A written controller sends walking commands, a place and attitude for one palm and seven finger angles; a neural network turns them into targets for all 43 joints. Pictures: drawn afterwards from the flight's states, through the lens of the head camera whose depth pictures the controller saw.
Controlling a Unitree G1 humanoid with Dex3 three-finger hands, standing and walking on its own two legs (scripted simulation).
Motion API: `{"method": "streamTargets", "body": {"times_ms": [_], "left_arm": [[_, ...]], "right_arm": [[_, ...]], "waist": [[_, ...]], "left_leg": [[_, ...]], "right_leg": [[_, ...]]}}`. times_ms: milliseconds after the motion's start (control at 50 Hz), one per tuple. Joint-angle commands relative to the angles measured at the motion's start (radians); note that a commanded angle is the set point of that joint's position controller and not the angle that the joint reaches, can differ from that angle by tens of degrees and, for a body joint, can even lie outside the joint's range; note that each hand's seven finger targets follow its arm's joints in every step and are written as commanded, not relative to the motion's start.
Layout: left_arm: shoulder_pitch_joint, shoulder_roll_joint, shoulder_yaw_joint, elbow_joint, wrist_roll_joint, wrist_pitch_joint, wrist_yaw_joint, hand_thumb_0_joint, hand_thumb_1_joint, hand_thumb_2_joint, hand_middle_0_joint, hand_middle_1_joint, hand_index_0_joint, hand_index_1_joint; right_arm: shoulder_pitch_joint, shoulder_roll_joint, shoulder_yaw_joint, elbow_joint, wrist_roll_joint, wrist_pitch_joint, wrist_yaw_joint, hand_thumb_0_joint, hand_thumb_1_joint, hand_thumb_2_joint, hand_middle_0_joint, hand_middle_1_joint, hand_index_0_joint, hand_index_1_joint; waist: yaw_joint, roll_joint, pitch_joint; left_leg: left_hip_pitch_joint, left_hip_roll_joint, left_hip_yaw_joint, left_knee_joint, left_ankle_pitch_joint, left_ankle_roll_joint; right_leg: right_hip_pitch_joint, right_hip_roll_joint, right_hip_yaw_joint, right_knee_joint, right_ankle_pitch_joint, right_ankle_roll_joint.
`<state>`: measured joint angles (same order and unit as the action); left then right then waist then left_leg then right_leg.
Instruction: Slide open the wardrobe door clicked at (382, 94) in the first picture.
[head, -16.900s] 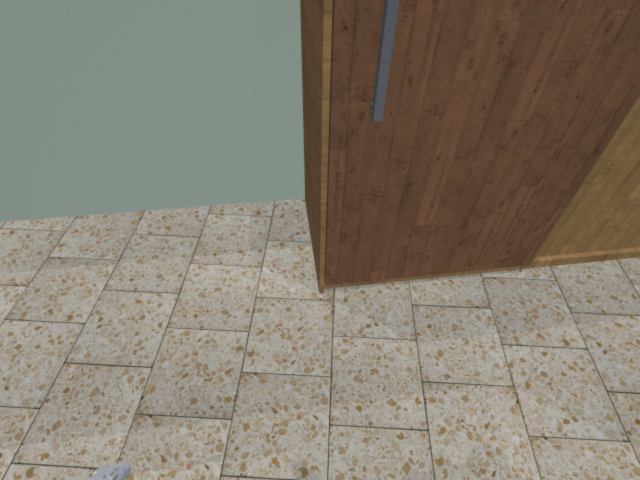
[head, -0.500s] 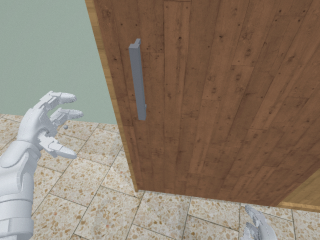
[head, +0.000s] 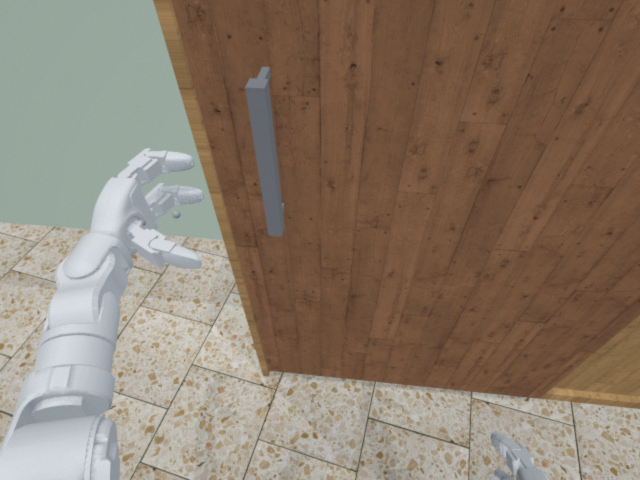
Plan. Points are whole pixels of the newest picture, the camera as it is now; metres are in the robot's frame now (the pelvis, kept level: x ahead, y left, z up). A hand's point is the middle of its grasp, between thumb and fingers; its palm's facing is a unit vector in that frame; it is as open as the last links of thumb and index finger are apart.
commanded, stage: move the hooked fingers beside the handle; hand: left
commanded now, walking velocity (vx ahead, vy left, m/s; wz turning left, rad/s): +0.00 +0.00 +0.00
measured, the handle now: (271, 160) +0.51 +0.09 +0.13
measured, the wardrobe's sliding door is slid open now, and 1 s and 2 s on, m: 0.00 0.00 0.00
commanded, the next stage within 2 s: none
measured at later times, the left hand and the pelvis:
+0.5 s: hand (209, 188) +0.44 +0.16 +0.14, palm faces -0.07 -1.00 +0.02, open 13.9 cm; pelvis +0.00 -0.01 +0.00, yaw +0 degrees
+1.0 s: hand (215, 185) +0.44 +0.15 +0.14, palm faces -0.08 -1.00 +0.01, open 14.0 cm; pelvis +0.00 -0.01 +0.00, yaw -1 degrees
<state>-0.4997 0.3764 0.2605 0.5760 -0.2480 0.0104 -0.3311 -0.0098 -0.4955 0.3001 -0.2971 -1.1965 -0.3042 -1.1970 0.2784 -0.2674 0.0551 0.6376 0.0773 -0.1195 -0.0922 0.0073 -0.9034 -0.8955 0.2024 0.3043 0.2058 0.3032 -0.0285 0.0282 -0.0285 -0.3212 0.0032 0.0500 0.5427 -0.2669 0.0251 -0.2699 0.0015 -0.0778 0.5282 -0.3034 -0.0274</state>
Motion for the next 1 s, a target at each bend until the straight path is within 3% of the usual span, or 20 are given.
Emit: {"method": "streamTargets", "body": {"times_ms": [0,40,100,160,180,260,300,360,380,440,480,540,620,680,700,740,820,900,940,980], "left_arm": [[-0.459,0.248,0.076,-0.194,-0.005,-0.092,0.023,0.0,-0.5,0.3,-0.3,-1.2,-0.3,-1.2],[-0.456,0.274,0.102,-0.172,0.003,-0.103,0.034,0.0,-0.5,0.3,-0.3,-1.2,-0.3,-1.2],[-0.49,0.232,0.066,-0.175,0.01,-0.125,0.041,0.0,-0.5,0.3,-0.3,-1.2,-0.3,-1.2],[-0.511,0.254,0.079,-0.111,0.011,-0.128,0.04,0.0,-0.5,0.3,-0.3,-1.2,-0.3,-1.2],[-0.513,0.247,0.074,-0.106,0.009,-0.131,0.038,0.0,-0.5,0.3,-0.3,-1.2,-0.3,-1.2],[-0.549,0.225,0.051,-0.082,0.014,-0.14,0.03,0.0,-0.5,0.3,-0.3,-1.2,-0.3,-1.2],[-0.558,0.223,0.047,-0.04,0.012,-0.141,0.029,0.0,-0.5,0.3,-0.3,-1.2,-0.3,-1.2],[-0.605,0.205,0.03,-0.003,0.014,-0.154,0.034,0.0,-0.5,0.3,-0.3,-1.2,-0.3,-1.2],[-0.629,0.223,0.041,0.012,0.014,-0.16,0.041,0.0,-0.5,0.3,-0.3,-1.2,-0.3,-1.2],[-0.705,0.229,0.043,0.055,0.025,-0.181,0.056,0.0,-0.5,0.3,-0.3,-1.2,-0.3,-1.2],[-0.713,0.277,0.08,0.072,0.032,-0.202,0.067,0.0,-0.5,0.3,-0.3,-1.2,-0.3,-1.2],[-0.736,0.235,0.049,0.076,0.046,-0.228,0.071,0.0,-0.5,0.3,-0.3,-1.2,-0.3,-1.2],[-0.691,0.25,0.065,0.188,0.049,-0.222,0.07,0.0,-0.5,0.3,-0.3,-1.2,-0.3,-1.2],[-0.64,0.312,0.119,0.198,0.046,-0.221,0.066,0.0,-0.5,0.3,-0.3,-1.2,-0.3,-1.2],[-0.655,0.317,0.112,0.175,0.051,-0.227,0.061,0.0,-0.5,0.3,-0.3,-1.2,-0.3,-1.2],[-0.656,0.31,0.108,0.125,0.051,-0.243,0.056,0.0,-0.5,0.3,-0.3,-1.2,-0.3,-1.2],[-0.728,0.223,0.03,0.058,0.041,-0.269,0.052,0.0,-0.5,0.3,-0.3,-1.2,-0.3,-1.2],[-0.728,0.19,0.016,0.053,0.026,-0.253,0.058,0.0,-0.5,0.3,-0.3,-1.2,-0.3,-1.2],[-0.707,0.224,0.044,0.092,0.031,-0.235,0.067,0.0,-0.5,0.3,-0.3,-1.2,-0.3,-1.2],[-0.691,0.192,0.019,0.082,0.037,-0.227,0.08,0.0,-0.5,0.3,-0.3,-1.2,-0.3,-1.2]], "right_arm": [[-0.034,-0.141,-0.057,-0.128,-0.002,-0.037,-0.004,0.0,-0.9,-0.9,0.2,0.3,0.2,0.3],[-0.022,-0.14,-0.058,-0.123,-0.005,-0.027,-0.003,0.0,-0.9,-0.9,0.2,0.3,0.2,0.3],[-0.009,-0.138,-0.062,-0.121,-0.007,-0.021,0.003,0.0,-0.9,-0.9,0.2,0.3,0.2,0.3],[0.008,-0.143,-0.065,-0.104,-0.005,-0.007,0.003,0.0,-0.9,-0.9,0.2,0.3,0.2,0.3],[0.015,-0.145,-0.066,-0.107,-0.007,-0.003,0.004,0.0,-0.9,-0.9,0.2,0.3,0.2,0.3],[0.023,-0.144,-0.071,-0.108,-0.005,0.007,0.007,0.0,-0.9,-0.9,0.2,0.3,0.2,0.3],[0.033,-0.148,-0.073,-0.101,-0.004,0.014,0.008,0.0,-0.9,-0.9,0.2,0.3,0.2,0.3],[0.041,-0.147,-0.074,-0.095,-0.004,0.021,0.01,0.0,-0.9,-0.9,0.2,0.3,0.2,0.3],[0.051,-0.152,-0.074,-0.09,-0.005,0.025,0.009,0.0,-0.9,-0.9,0.2,0.3,0.2,0.3],[0.062,-0.152,-0.075,-0.078,-0.009,0.028,0.012,0.0,-0.9,-0.9,0.2,0.3,0.2,0.3],[0.076,-0.158,-0.076,-0.073,-0.014,0.032,0.013,0.0,-0.9,-0.9,0.2,0.3,0.2,0.3],[0.079,-0.148,-0.076,-0.076,-0.015,0.034,0.02,0.0,-0.9,-0.9,0.2,0.3,0.2,0.3],[0.093,-0.157,-0.076,-0.078,-0.015,0.048,0.024,0.0,-0.9,-0.9,0.2,0.3,0.2,0.3],[0.1,-0.165,-0.079,-0.096,-0.015,0.058,0.023,0.0,-0.9,-0.9,0.2,0.3,0.2,0.3],[0.094,-0.164,-0.076,-0.102,-0.014,0.06,0.022,0.0,-0.9,-0.9,0.2,0.3,0.2,0.3],[0.091,-0.157,-0.077,-0.111,-0.014,0.062,0.022,0.0,-0.9,-0.9,0.2,0.3,0.2,0.3],[0.088,-0.151,-0.082,-0.099,-0.01,0.059,0.021,0.0,-0.9,-0.9,0.2,0.3,0.2,0.3],[0.088,-0.154,-0.086,-0.084,-0.009,0.052,0.019,0.0,-0.9,-0.9,0.2,0.3,0.2,0.3],[0.09,-0.157,-0.083,-0.076,-0.009,0.055,0.019,0.0,-0.9,-0.9,0.2,0.3,0.2,0.3],[0.086,-0.154,-0.081,-0.084,-0.011,0.056,0.022,0.0,-0.9,-0.9,0.2,0.3,0.2,0.3]], "waist": [[-0.001,-0.01,-0.293],[0.004,0.014,-0.304],[-0.005,0.019,-0.337],[-0.016,0.016,-0.302],[-0.013,-0.025,-0.313],[-0.02,0.035,-0.323],[-0.028,-0.003,-0.317],[-0.039,0.006,-0.298],[-0.043,-0.029,-0.296],[-0.053,-0.014,-0.303],[-0.044,-0.04,-0.342],[-0.045,0.044,-0.39],[-0.046,-0.032,-0.329],[-0.022,-0.069,-0.357],[-0.024,-0.046,-0.363],[-0.016,-0.001,-0.378],[-0.053,0.035,-0.36],[-0.06,0.025,-0.371],[-0.051,-0.002,-0.337],[-0.045,0.005,-0.336]], "left_leg": [[0.203,0.007,-0.078,-0.038,0.259,0.017],[0.195,0.004,-0.07,-0.034,0.281,0.016],[0.219,0.006,-0.068,-0.022,0.333,0.019],[0.194,0.005,-0.059,-0.02,0.307,0.019],[0.181,0.003,-0.058,-0.015,0.314,0.024],[0.191,0.001,-0.055,-0.011,0.317,0.021],[0.182,0.003,-0.053,-0.003,0.315,0.025],[0.168,0.0,-0.052,-0.002,0.275,0.024],[0.158,0.001,-0.055,0.004,0.279,0.028],[0.15,-0.002,-0.055,0.006,0.251,0.028],[0.138,-0.003,-0.055,0.017,0.264,0.031],[0.179,-0.003,-0.053,0.025,0.311,0.023],[0.099,-0.004,-0.043,0.022,0.248,0.028],[0.063,-0.007,-0.033,0.022,0.253,0.033],[0.065,-0.007,-0.033,0.017,0.257,0.031],[0.085,-0.007,-0.031,0.019,0.276,0.029],[0.163,0.003,-0.046,0.026,0.287,0.028],[0.199,0.005,-0.056,0.023,0.276,0.027],[0.154,0.003,-0.056,0.013,0.25,0.026],[0.154,0.002,-0.059,0.011,0.263,0.025]], "right_leg": [[0.0,0.001,0.044,-0.056,0.308,0.001],[0.018,0.0,0.048,-0.05,0.337,0.0],[0.023,0.003,0.05,-0.038,0.385,0.002],[0.01,0.004,0.053,-0.044,0.382,0.004],[0.029,0.003,0.052,-0.04,0.397,0.005],[0.008,0.004,0.055,-0.036,0.4,0.002],[-0.001,0.007,0.055,-0.035,0.407,0.006],[-0.029,0.008,0.055,-0.037,0.371,0.006],[-0.024,0.008,0.055,-0.034,0.373,0.006],[-0.046,0.01,0.061,-0.033,0.35,0.009],[-0.016,0.009,0.064,-0.02,0.368,0.01],[-0.027,0.01,0.064,-0.005,0.403,0.006],[-0.03,0.014,0.066,-0.011,0.376,0.013],[0.03,0.008,0.072,-0.002,0.414,0.015],[0.031,0.008,0.075,0.0,0.422,0.015],[0.033,0.011,0.075,0.003,0.433,0.01],[-0.048,0.024,0.065,-0.01,0.386,0.008],[-0.069,0.027,0.057,-0.019,0.354,0.007],[-0.058,0.024,0.056,-0.022,0.34,0.007],[-0.055,0.022,0.049,-0.016,0.337,0.004]]}}
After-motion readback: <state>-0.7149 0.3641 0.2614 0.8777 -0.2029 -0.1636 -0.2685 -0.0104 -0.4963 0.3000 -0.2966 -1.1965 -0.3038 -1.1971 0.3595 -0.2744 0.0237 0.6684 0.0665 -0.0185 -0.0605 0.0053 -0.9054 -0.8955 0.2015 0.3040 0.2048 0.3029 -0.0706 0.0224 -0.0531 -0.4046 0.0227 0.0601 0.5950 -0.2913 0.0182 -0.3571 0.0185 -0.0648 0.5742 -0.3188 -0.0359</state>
